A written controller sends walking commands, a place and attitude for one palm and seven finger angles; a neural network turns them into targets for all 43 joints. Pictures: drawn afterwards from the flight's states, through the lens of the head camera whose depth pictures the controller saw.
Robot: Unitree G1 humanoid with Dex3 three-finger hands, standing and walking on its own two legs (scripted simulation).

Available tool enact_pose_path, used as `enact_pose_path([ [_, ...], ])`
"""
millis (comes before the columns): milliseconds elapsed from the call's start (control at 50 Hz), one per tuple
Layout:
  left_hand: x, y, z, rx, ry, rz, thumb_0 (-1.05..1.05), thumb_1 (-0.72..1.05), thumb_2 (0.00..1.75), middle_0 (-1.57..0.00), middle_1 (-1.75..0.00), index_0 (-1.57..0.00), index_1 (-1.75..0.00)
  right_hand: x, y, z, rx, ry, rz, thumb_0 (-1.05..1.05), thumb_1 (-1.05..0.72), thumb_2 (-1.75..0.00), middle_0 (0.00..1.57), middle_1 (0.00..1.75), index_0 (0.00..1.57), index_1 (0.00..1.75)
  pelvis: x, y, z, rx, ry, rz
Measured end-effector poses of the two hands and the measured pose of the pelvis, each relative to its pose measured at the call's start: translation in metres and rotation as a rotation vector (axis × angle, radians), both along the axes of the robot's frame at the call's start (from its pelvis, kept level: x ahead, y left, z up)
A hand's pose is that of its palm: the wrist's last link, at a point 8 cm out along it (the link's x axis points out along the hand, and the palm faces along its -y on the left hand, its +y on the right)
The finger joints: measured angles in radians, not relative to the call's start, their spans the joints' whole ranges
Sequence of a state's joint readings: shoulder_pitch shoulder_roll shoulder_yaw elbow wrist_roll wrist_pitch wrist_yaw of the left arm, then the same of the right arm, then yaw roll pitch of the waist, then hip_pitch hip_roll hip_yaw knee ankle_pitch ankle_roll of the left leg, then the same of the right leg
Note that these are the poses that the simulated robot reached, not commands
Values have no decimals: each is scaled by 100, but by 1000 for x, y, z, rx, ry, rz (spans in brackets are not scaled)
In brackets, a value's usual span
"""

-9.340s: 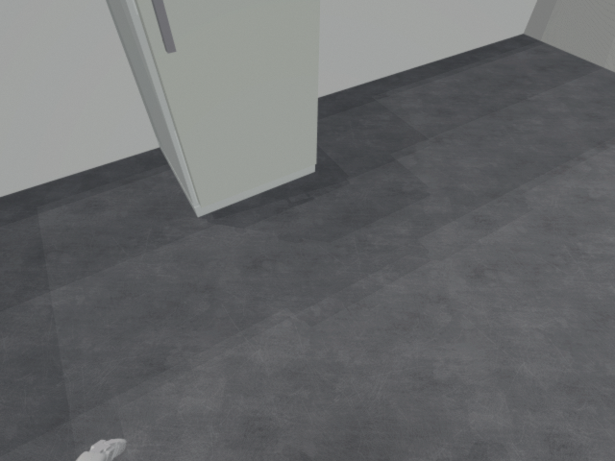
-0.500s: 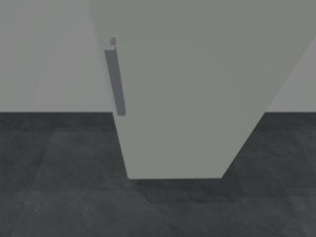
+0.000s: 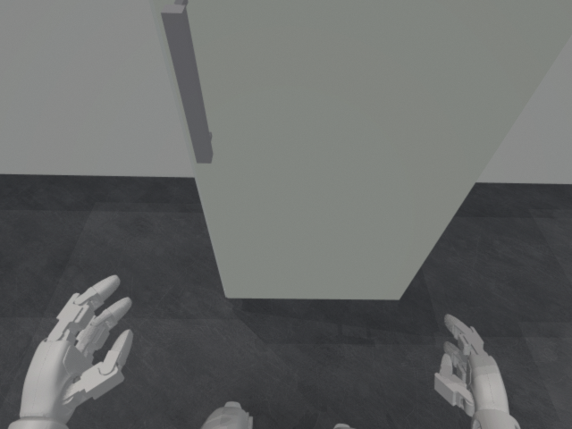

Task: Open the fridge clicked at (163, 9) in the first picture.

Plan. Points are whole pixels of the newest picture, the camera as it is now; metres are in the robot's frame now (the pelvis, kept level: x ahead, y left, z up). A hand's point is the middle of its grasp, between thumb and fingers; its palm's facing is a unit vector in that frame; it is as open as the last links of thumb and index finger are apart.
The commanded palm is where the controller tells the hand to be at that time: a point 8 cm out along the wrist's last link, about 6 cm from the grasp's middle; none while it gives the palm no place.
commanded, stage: raise the hand to about handle height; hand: left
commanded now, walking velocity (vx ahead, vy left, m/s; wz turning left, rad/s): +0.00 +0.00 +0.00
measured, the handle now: (194, 88) +0.55 +0.18 +0.18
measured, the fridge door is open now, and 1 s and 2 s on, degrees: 0 0 0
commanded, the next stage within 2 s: move the hooked fingers beside the handle in 1.72 s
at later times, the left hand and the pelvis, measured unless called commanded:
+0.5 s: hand (72, 301) +0.24 +0.27 +0.10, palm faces +0.10 -0.99 -0.05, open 11.3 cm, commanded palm +0.20 +0.31 +0.11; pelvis +0.01 +0.02 +0.03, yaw +0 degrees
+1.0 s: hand (20, 244) +0.26 +0.30 +0.17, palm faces +0.13 -0.99 -0.05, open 13.8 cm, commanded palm +0.23 +0.34 +0.18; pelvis +0.01 +0.03 +0.05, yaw +1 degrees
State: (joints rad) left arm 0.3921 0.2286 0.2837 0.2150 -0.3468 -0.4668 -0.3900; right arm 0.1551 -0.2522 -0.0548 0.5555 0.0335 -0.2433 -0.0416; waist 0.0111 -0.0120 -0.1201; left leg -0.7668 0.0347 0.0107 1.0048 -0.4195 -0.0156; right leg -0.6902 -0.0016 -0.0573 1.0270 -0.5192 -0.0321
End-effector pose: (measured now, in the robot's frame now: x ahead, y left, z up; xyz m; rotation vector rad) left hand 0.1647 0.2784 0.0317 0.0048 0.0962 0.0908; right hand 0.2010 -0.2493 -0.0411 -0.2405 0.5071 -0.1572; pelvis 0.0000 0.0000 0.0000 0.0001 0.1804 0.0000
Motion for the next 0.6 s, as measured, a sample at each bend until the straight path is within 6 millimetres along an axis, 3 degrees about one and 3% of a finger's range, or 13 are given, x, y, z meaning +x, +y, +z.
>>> enact_pose_path([
  [40,-16,6,-3,-1,21,61,1,61,78,-22,-49,-23,-49,5,0,0,-21,-7,18,1,-91,-90,20,30,20,30,0,-1,-3,-10,0,10],
  [100,-25,10,8,33,-35,107,1,54,75,-22,-53,-23,-54,7,6,-6,-46,14,50,1,-91,-90,20,30,20,30,1,-2,-5,-26,-1,28],
  [180,-7,10,27,64,-120,46,1,45,71,-23,-59,-23,-60,-2,17,-18,-37,72,70,1,-91,-90,20,30,20,30,-1,-2,-5,-43,-5,43],
  [320,37,19,49,44,-42,-47,1,28,64,-24,-70,-25,-70,-33,34,-22,45,148,7,1,-90,-90,20,30,21,30,4,4,12,-37,-17,22],
  [460,45,36,70,52,-59,8,1,12,57,-25,-80,-26,-81,-49,32,-13,43,179,-29,1,-90,-90,20,30,21,30,13,16,24,-29,-25,6],
  [600,48,41,80,51,-81,-7,0,-4,50,-26,-91,-27,-91,-39,29,1,-9,155,-20,1,-90,-90,20,30,21,30,15,25,30,-33,-52,13],
])
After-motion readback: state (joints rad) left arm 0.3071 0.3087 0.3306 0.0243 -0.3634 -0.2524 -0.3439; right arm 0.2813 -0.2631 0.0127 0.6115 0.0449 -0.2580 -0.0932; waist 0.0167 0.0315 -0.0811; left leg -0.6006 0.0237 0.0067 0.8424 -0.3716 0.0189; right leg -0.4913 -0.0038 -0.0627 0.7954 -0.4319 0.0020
